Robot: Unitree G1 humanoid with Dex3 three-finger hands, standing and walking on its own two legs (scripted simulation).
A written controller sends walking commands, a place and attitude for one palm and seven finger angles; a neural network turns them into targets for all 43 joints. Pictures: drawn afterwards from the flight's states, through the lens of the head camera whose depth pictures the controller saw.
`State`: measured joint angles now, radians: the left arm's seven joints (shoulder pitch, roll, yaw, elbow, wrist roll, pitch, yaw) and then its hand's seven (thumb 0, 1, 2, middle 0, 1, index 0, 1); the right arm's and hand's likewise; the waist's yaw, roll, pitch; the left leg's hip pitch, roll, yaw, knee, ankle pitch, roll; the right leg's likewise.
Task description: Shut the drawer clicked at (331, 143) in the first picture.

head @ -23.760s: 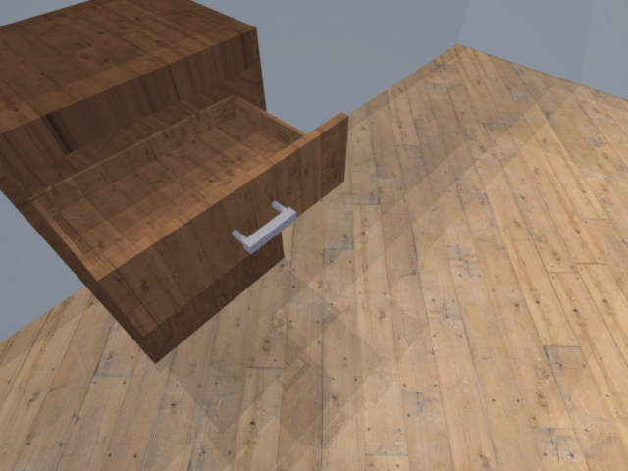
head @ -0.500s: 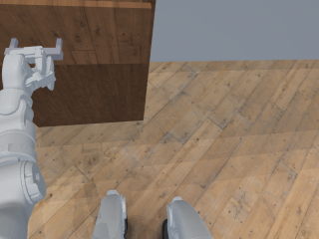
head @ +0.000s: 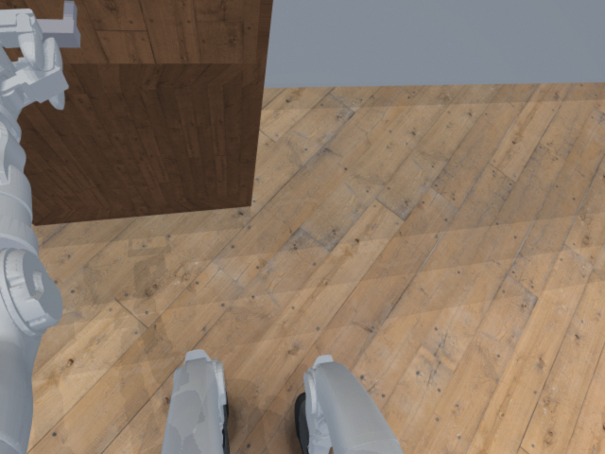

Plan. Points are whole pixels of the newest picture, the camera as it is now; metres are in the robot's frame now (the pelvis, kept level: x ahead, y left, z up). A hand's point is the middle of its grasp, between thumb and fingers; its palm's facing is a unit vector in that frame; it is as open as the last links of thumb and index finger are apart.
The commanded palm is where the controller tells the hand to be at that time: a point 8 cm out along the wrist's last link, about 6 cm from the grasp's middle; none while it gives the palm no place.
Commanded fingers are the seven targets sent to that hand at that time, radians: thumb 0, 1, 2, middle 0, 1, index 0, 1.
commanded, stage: push the drawer shut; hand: left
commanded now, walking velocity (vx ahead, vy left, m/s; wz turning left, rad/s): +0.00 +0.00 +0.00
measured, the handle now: (20, 20) +0.62 +0.29 +0.07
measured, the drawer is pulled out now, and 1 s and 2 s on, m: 0.04 0.00 0.00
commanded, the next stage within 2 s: pull the fist back off the drawer in 0.60 s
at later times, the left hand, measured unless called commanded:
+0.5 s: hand (50, 42) +0.59 +0.25 +0.07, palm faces +0.08 -0.99 -0.06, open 3.2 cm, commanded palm +0.63 +0.25 +0.08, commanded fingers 0.00 0.90 0.90 -1.40 -1.60 -1.40 -1.60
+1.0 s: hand (43, 41) +0.59 +0.26 +0.07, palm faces +0.07 -1.00 -0.05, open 3.2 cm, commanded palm +0.60 +0.24 +0.08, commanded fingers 0.00 0.90 0.90 -1.40 -1.60 -1.40 -1.60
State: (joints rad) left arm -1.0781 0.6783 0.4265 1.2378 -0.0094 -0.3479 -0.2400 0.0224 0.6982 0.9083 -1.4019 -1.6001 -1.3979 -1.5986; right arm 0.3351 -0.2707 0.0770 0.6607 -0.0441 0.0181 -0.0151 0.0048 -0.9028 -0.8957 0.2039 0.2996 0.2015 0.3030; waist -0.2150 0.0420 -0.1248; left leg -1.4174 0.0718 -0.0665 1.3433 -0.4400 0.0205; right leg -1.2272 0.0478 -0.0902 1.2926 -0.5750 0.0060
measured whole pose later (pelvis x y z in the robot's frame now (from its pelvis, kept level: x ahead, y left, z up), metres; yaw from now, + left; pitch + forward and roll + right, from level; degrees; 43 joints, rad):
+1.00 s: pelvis -0.01 +0.01 -0.02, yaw -2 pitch +33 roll -10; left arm -1.31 0.82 0.38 1.25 0.05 -0.21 -0.25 -0.01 0.57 0.88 -1.40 -1.60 -1.40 -1.60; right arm 0.35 -0.26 0.13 0.65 -0.06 -0.02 -0.03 0.00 -0.90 -0.90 0.20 0.30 0.20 0.30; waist -0.27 0.04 -0.10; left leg -1.55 0.07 -0.09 1.40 -0.43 0.04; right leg -1.34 0.05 -0.11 1.33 -0.56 0.02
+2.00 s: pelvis +0.07 +0.00 +0.09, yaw +3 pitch +15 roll -3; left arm -0.28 0.37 0.32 0.49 -0.25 -0.24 -0.25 0.02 0.89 0.90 -1.40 -1.60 -1.40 -1.60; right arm 0.25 -0.27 0.01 0.56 0.05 0.01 -0.02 0.01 -0.91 -0.90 0.20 0.30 0.20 0.30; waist -0.07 0.04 -0.14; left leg -0.79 0.05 -0.01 0.95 -0.42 0.01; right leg -0.61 0.03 -0.04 0.86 -0.52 0.00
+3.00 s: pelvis +0.08 -0.03 +0.14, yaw +3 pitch -4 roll +0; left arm 0.53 0.32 0.27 -0.45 -0.08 -0.09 0.08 0.02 0.89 0.90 -1.41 -1.60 -1.40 -1.60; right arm 0.18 -0.24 0.02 0.60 0.00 -0.08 -0.09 0.02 -0.90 -0.90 0.20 0.30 0.20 0.30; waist 0.07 0.08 0.02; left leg -0.15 0.04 0.03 0.44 -0.23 -0.02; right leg 0.00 0.02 -0.01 0.38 -0.32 -0.02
